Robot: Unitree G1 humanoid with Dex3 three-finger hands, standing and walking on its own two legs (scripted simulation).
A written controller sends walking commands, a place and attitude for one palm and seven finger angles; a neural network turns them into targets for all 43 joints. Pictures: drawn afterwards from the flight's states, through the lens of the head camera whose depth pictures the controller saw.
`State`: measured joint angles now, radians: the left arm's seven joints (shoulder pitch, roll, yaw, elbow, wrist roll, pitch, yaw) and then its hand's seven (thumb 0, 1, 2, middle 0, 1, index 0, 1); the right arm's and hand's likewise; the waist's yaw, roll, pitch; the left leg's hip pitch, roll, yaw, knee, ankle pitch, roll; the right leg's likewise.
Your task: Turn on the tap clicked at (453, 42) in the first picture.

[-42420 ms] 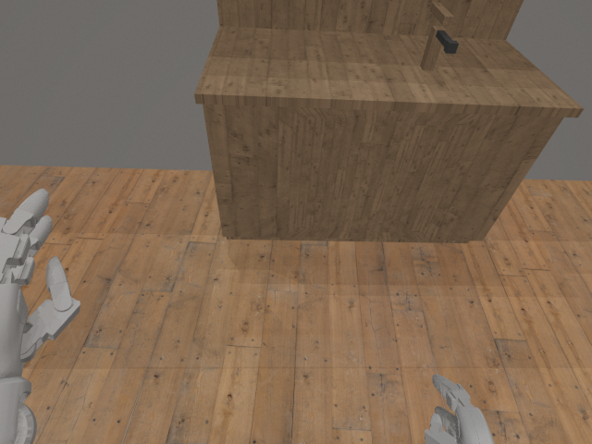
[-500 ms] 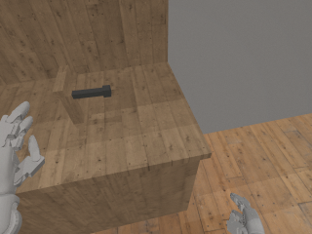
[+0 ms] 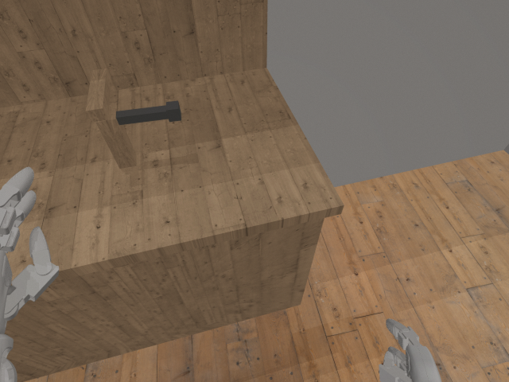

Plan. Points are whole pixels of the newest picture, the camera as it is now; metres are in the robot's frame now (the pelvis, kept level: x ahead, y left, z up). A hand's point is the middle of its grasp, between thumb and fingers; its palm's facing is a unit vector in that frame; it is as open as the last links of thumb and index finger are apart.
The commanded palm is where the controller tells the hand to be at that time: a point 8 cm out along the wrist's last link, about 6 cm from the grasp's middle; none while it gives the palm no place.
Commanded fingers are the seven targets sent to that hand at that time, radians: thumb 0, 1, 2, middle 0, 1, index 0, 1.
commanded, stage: step back with the hand held close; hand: left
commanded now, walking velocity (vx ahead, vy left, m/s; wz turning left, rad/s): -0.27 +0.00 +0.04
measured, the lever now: (173, 111) +0.57 +0.21 +0.10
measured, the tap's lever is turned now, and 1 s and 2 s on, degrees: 86 86 86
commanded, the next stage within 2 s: stop stepping back and stand still in 0.72 s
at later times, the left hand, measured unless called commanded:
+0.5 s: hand (28, 330) +0.14 +0.24 +0.16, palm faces +0.40 -0.82 -0.40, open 7.4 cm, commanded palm +0.08 +0.29 +0.18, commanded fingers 0.00 0.90 0.90 -0.20 -0.30 -0.20 -0.30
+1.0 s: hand out of the picture +0.04 +0.19 +0.16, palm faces +0.25 -0.85 -0.47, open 7.4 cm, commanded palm -0.01 +0.24 +0.18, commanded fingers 0.00 0.90 0.90 -0.20 -0.30 -0.20 -0.30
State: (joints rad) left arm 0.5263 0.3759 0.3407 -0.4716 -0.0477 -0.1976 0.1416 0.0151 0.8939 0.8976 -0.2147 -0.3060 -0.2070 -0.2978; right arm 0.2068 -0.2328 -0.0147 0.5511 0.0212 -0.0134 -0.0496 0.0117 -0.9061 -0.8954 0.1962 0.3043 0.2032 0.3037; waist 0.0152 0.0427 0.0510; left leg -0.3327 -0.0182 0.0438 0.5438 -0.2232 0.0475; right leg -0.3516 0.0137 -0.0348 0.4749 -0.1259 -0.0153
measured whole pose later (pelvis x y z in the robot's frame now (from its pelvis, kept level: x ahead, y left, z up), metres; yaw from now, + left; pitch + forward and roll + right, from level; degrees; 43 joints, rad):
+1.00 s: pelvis -0.18 -0.03 +0.01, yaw -1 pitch +2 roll +2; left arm 0.58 0.42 0.33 -0.55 -0.05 -0.15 0.13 0.01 0.89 0.90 -0.22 -0.31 -0.21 -0.30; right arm 0.20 -0.20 -0.01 0.55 0.02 -0.04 -0.04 0.01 -0.90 -0.89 0.20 0.30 0.21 0.30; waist -0.04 -0.04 0.01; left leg -0.37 0.00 0.03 0.78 -0.40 0.00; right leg -0.36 0.01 0.03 0.49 -0.16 -0.04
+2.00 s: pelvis -0.18 -0.05 +0.00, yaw +2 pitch -1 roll +0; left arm 0.51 0.39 0.34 -0.52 -0.05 -0.16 0.14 0.02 0.89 0.90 -0.22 -0.31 -0.21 -0.30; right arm 0.18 -0.21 -0.02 0.61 0.01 -0.08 -0.05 0.01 -0.91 -0.90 0.20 0.30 0.20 0.30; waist -0.01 0.01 0.07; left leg -0.20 0.03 0.03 0.50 -0.28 -0.02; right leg -0.19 0.04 -0.04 0.50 -0.28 -0.05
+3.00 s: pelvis -0.21 -0.01 +0.01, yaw +1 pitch -1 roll -1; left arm 0.47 0.34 0.32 -0.42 -0.04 -0.15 0.15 0.02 0.90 0.90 -0.21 -0.31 -0.20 -0.30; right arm 0.19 -0.20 0.01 0.62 0.00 -0.08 -0.06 0.01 -0.90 -0.90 0.20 0.30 0.21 0.30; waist 0.01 0.01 0.02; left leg -0.21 -0.01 0.06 0.43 -0.21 0.05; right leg -0.17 0.00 -0.01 0.36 -0.17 0.01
